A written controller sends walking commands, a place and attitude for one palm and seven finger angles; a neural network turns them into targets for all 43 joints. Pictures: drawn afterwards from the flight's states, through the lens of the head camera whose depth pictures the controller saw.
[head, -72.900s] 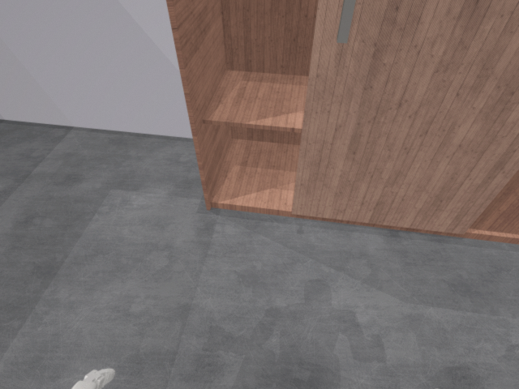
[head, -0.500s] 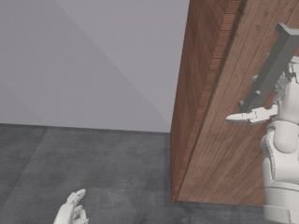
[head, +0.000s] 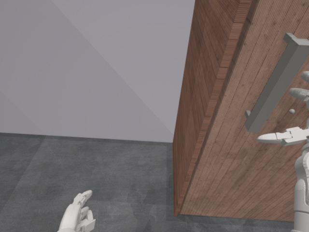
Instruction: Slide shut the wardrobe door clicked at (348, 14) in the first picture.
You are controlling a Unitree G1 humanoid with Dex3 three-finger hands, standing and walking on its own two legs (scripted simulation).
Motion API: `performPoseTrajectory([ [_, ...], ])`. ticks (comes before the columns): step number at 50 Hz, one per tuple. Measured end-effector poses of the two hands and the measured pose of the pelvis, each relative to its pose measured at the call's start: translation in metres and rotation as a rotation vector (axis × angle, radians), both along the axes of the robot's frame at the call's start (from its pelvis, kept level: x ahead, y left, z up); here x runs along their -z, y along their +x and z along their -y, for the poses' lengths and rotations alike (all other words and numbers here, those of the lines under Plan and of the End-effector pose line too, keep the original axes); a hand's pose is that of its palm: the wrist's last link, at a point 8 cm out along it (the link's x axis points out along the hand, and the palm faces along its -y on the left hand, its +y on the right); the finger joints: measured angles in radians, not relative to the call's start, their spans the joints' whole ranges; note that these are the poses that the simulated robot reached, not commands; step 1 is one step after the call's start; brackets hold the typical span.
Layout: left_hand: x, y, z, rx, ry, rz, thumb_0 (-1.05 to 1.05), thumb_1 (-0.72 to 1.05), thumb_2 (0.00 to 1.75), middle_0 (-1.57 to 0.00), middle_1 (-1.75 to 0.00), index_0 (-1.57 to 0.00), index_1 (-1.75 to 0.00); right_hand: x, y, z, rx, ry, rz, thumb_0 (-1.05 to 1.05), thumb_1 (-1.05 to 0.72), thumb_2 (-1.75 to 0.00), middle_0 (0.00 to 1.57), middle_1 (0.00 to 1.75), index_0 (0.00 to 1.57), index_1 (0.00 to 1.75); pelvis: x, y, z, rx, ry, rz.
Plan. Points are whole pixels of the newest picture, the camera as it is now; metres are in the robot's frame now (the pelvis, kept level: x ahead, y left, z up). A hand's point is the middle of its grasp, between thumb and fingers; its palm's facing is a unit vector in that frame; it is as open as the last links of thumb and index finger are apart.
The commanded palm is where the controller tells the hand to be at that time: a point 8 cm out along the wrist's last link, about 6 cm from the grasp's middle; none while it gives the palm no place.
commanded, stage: slip the hand off the handle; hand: right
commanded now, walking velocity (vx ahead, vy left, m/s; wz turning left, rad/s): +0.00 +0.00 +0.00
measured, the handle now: (268, 87) +0.36 -0.25 +0.24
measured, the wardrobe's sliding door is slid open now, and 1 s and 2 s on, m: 0.01 0.01 0.01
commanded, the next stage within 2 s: draw the hand back to the body in 0.92 s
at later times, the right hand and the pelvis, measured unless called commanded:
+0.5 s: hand out of the picture +0.28 -0.31 +0.22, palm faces +0.43 +0.90 -0.11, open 14.7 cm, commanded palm +0.23 -0.34 +0.22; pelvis -0.01 -0.01 +0.00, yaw +1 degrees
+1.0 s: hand out of the picture +0.20 -0.30 +0.21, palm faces +0.43 +0.89 -0.13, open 14.7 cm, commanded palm +0.16 -0.34 +0.22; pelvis +0.00 -0.02 +0.00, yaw -1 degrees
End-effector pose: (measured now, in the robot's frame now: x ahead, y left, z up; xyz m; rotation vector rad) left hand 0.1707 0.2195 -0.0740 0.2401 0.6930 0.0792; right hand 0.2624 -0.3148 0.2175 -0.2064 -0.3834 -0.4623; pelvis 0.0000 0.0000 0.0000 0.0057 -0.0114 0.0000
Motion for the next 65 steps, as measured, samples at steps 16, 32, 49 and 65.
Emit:
performPoseTrajectory([
  [16,0.013,-0.049,-0.026,-0.088,0.054,-0.065,0.01,0.9,0.9,-0.2,-0.3,-0.2,-0.3,-0.003,0.007,0.03,-0.052,-0.003,-0.004,-0.01,0.55,-0.2,0.31,1.19,0.26,1.15,0.003,-0.017,-0.001,-0.007,0.005,-0.027],
  [32,-0.002,-0.011,0.005,-0.012,0.041,0.046,0.02,0.9,0.9,-0.2,-0.3,-0.2,-0.3,0.006,-0.054,0.045,-0.019,-0.006,0.023,-0.01,0.55,-0.2,0.26,1.15,0.26,1.15,0.004,-0.009,0.012,-0.001,0.011,-0.008],
  [49,-0.02,0.03,0.052,0.119,-0.004,0.156,0.01,0.9,0.9,-0.2,-0.3,-0.2,-0.3,0.006,-0.102,0.03,-0.054,-0.027,-0.007,-0.01,0.55,-0.2,0.25,1.15,0.26,1.15,0.003,-0.003,0.021,0.017,0.016,0.016],
  [65,-0.022,0.014,0.033,0.041,-0.015,0.176,0.02,0.9,0.9,-0.2,-0.3,-0.2,-0.3,0.018,-0.085,0.02,-0.299,0.071,-0.319,-0.01,0.55,-0.2,0.25,1.15,0.26,1.15,-0.002,-0.006,0.016,0.023,0.016,0.061],
])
